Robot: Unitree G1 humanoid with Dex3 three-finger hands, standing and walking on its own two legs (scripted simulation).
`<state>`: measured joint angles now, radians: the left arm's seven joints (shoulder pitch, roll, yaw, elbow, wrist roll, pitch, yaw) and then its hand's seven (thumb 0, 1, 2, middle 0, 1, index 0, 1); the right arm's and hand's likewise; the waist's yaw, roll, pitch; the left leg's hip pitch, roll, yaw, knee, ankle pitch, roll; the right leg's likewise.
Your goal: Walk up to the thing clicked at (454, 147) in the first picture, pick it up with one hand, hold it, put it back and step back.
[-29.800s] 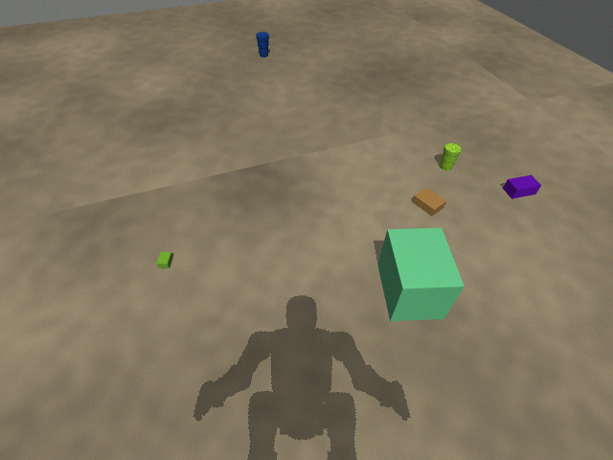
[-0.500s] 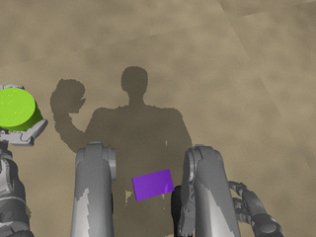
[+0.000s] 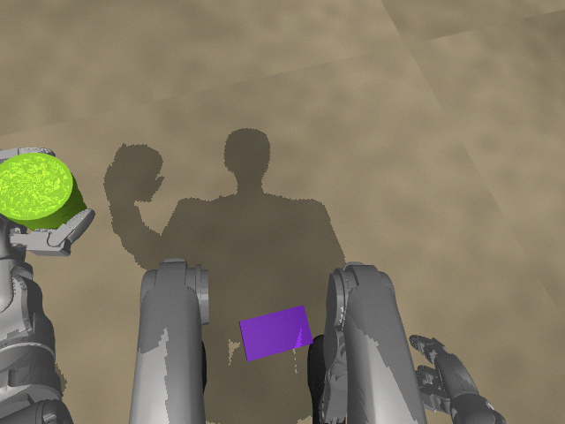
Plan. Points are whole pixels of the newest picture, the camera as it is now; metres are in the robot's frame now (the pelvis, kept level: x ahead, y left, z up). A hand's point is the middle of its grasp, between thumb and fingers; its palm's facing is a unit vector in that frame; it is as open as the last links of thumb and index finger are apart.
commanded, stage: lift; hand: left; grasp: from the side
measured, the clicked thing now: (50, 205) +0.38 +0.30 -0.04
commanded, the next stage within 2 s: none
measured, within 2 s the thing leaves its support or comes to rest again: neither
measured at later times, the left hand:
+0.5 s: hand (21, 184) +0.37 +0.29 +0.06, palm faces +0.32 -0.95 -0.05, open 10.1 cm
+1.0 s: hand out of the picture +0.37 +0.26 +0.24, palm faces +0.34 -0.94 -0.05, open 10.1 cm
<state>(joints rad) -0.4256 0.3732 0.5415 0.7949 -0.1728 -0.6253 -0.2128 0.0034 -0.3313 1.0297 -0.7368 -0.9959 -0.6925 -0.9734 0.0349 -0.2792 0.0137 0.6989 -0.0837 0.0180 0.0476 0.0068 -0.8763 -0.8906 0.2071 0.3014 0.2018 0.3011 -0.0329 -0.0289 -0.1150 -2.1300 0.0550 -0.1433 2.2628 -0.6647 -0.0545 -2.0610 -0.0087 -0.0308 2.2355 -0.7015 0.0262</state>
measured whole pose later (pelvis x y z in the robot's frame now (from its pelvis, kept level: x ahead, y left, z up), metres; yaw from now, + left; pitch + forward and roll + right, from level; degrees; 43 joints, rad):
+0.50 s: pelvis +0.01 +0.00 +0.06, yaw +1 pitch +32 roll -4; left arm -0.29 0.31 0.46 0.52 -0.22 -0.50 -0.19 0.00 -0.33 1.03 -0.74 -0.99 -0.69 -0.97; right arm 0.06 -0.27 -0.01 0.65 -0.03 0.00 0.01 0.01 -0.90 -0.89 0.21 0.30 0.20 0.30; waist -0.01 0.00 -0.17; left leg -1.98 0.06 -0.12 2.08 -0.66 -0.05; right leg -1.91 -0.02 -0.03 2.05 -0.70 0.02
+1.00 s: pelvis +0.05 +0.01 +0.21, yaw +3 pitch +26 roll -3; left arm -0.06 0.22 0.28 0.19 -0.19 -0.31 0.00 0.00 -0.33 1.03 -0.74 -1.00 -0.69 -0.97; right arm 0.12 -0.23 -0.01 0.61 0.01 -0.02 -0.04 0.01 -0.89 -0.89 0.21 0.30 0.20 0.30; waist -0.01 0.02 -0.19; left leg -1.43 0.07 -0.07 1.59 -0.62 -0.03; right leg -1.36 -0.03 -0.04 1.55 -0.65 0.03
